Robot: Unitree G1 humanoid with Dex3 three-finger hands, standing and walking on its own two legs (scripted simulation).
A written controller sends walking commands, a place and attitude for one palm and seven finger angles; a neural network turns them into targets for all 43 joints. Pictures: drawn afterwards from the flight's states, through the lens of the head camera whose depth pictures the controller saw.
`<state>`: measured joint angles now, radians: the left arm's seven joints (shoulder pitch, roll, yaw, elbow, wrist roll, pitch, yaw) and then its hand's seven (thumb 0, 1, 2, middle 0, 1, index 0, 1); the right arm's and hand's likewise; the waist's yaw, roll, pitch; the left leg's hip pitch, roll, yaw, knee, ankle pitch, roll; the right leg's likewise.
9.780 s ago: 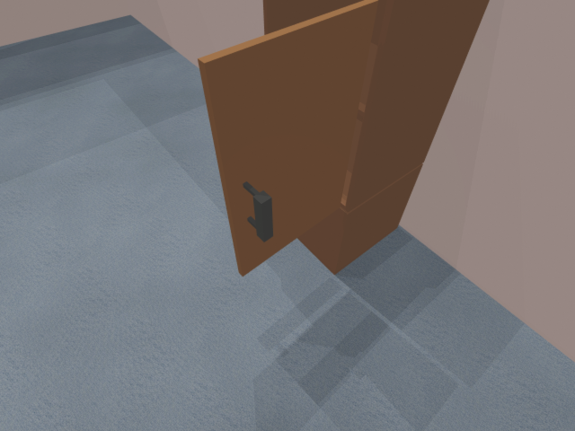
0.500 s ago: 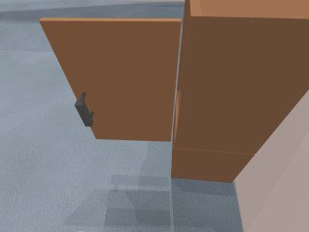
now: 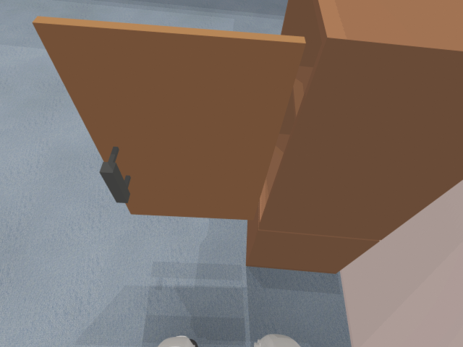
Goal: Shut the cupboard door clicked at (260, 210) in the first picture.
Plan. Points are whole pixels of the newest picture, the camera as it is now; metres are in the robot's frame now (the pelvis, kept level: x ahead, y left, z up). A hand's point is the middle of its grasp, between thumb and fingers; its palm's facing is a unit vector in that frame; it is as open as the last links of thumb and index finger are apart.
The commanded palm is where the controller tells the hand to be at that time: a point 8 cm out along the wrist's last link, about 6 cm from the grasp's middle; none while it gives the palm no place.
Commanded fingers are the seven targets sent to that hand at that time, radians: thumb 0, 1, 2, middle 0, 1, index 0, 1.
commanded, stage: come to a stop and stand still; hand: left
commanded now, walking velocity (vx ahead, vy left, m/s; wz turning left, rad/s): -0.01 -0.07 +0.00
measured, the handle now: (119, 175) +0.45 +0.29 -0.08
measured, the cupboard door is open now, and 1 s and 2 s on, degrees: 93 93 93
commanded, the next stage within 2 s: look again from close up in 0.68 s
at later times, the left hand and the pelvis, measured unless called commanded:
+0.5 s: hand out of the picture -0.01 +0.12 -0.18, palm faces +0.06 -0.98 -0.18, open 7.3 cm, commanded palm none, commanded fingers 0.00 0.90 0.90 -0.20 -0.30 -0.20 -0.30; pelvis -0.03 -0.06 +0.00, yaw +1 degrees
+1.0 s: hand out of the picture -0.03 +0.12 -0.17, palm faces +0.02 -0.98 -0.20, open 7.4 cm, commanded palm none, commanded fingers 0.00 0.90 0.90 -0.20 -0.30 -0.20 -0.30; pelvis -0.03 -0.05 +0.00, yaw +1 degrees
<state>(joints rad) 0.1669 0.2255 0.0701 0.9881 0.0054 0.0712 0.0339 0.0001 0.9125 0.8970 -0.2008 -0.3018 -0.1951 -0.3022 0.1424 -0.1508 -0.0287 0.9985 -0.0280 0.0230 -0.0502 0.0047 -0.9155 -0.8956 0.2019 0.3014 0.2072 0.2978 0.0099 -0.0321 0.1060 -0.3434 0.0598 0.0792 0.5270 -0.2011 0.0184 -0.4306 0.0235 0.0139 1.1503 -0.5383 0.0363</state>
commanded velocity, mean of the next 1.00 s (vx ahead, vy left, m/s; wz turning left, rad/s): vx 0.00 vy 0.00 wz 0.00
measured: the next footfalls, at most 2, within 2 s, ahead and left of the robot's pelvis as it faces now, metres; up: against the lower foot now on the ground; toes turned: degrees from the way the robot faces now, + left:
right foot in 0.20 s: -0.02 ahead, -0.17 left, +0.00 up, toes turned -2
left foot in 0.42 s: +0.01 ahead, +0.06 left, +0.00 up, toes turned +3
